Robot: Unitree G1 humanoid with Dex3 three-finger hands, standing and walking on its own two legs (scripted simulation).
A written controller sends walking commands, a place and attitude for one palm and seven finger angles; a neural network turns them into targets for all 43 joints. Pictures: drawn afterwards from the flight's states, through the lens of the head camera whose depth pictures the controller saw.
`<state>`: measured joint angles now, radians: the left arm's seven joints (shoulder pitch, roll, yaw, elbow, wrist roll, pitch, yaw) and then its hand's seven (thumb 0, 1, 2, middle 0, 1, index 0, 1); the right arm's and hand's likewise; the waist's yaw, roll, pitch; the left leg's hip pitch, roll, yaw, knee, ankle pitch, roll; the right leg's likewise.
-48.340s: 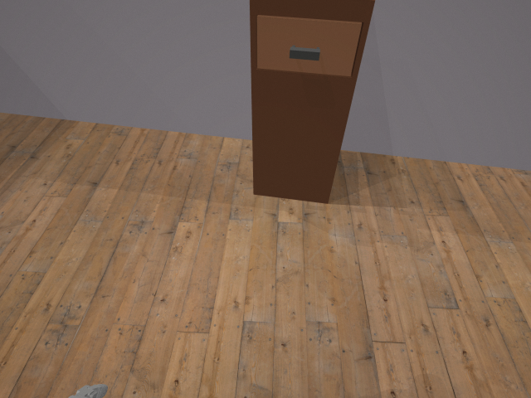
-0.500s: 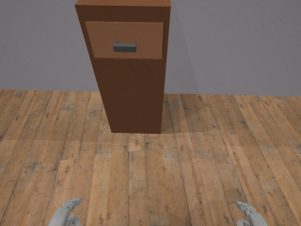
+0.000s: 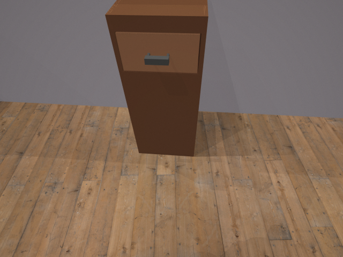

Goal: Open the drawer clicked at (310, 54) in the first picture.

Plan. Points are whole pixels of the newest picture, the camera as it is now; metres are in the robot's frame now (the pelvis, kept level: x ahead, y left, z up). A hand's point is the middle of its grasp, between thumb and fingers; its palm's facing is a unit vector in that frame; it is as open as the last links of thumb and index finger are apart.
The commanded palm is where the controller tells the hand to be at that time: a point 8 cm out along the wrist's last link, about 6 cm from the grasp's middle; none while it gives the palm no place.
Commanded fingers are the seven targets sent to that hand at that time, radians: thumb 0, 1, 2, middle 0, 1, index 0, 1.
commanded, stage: let the arm hang, fingers relaxed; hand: left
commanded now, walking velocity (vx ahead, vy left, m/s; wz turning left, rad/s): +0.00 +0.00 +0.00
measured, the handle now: (157, 57) +0.87 +0.13 +0.01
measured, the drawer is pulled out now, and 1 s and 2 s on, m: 0.00 0.00 0.00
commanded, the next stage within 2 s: look to check the result in 0.38 s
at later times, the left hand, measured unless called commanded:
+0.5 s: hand out of the picture +0.12 +0.22 -0.15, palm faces -0.05 -0.95 -0.31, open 7.4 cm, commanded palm none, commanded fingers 0.00 0.90 0.90 -0.20 -0.30 -0.20 -0.30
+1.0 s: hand out of the picture +0.11 +0.23 -0.15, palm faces -0.02 -0.93 -0.36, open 7.4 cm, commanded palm none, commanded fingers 0.00 0.90 0.90 -0.20 -0.30 -0.20 -0.30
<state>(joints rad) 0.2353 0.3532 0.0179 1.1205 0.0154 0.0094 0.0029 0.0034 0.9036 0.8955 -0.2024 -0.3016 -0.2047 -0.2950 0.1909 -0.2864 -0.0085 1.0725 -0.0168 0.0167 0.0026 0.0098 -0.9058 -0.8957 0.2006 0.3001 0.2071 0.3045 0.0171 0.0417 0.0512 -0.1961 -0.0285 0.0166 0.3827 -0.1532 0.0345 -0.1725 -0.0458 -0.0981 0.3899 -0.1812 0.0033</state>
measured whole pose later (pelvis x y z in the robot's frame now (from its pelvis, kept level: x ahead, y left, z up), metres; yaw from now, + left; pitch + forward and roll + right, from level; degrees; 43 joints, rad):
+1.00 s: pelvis +0.04 -0.03 +0.01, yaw +0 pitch -1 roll +0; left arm 0.13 0.33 0.01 1.12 0.01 -0.01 0.01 0.00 0.90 0.90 -0.20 -0.30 -0.21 -0.30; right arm 0.11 -0.33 0.00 1.10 -0.01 0.01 0.00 0.01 -0.91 -0.90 0.20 0.30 0.21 0.30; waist 0.00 0.02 0.06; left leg -0.10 0.01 0.01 0.29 -0.17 -0.01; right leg -0.07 -0.01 -0.10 0.30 -0.20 -0.02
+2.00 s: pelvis +0.05 -0.02 +0.01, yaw -1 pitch -2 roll +0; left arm 0.12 0.34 0.00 1.11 0.01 -0.01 0.00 0.00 0.90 0.90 -0.20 -0.30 -0.21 -0.30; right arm 0.12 -0.33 0.00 1.11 -0.01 0.00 0.00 0.01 -0.91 -0.90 0.20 0.30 0.21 0.30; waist 0.00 0.00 0.05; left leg -0.08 0.00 0.02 0.28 -0.17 0.00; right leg -0.06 -0.01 -0.09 0.28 -0.19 -0.01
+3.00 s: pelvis +0.22 -0.04 -0.01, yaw +0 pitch +0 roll -1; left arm 0.16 0.19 0.06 1.04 0.02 0.00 -0.02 0.00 0.92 0.90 -0.20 -0.30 -0.20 -0.29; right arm 0.44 -0.10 -0.02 1.17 -0.04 -0.05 -0.04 0.00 -0.91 -0.90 0.20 0.30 0.21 0.30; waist -0.03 0.00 0.11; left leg 0.02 0.08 0.12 0.38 -0.39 -0.03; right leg -0.53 -0.09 -0.11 0.78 -0.24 -0.02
